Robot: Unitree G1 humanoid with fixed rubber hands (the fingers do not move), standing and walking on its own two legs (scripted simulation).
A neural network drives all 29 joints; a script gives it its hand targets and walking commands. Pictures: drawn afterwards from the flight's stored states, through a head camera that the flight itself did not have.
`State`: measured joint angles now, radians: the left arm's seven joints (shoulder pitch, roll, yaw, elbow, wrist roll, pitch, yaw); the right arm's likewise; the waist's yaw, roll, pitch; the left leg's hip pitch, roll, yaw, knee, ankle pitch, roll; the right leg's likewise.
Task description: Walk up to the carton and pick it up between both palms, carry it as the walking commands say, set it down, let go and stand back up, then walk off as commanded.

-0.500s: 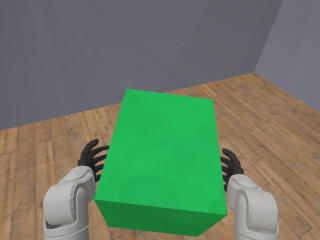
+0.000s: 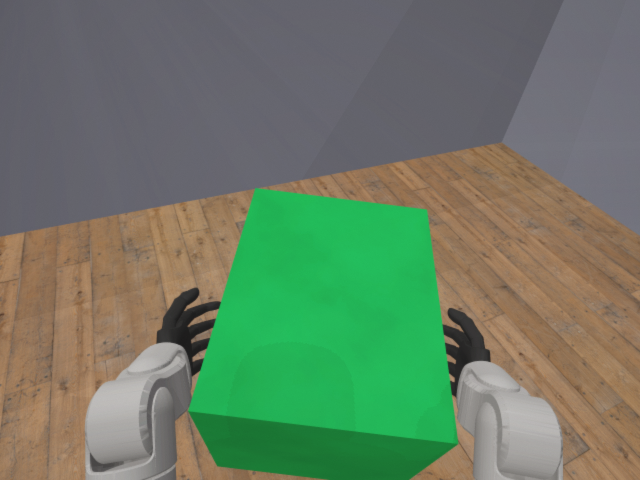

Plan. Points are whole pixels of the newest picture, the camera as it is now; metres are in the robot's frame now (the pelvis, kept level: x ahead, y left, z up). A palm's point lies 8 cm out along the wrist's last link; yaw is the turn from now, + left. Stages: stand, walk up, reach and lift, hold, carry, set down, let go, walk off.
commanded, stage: carry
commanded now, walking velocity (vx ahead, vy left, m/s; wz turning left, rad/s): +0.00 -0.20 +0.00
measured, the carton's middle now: (324, 334) +0.30 +0.01 +0.04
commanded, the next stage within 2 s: none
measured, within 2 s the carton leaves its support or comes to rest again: neither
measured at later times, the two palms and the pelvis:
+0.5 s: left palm (267, 406) +0.18 +0.07 +0.08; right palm (575, 419) +0.19 -0.25 +0.08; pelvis -0.04 -0.11 -0.01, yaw +2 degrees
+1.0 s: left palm (392, 436) +0.16 -0.06 +0.09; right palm out of the picture +0.15 -0.38 +0.08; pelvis -0.07 -0.21 +0.00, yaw +1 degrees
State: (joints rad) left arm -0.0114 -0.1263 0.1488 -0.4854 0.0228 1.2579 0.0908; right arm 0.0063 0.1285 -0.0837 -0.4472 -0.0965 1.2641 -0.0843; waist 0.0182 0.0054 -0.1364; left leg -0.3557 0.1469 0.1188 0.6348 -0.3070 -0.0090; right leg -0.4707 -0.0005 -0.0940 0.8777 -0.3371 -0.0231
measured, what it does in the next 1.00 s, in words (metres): steps to the right: right foot, then left foot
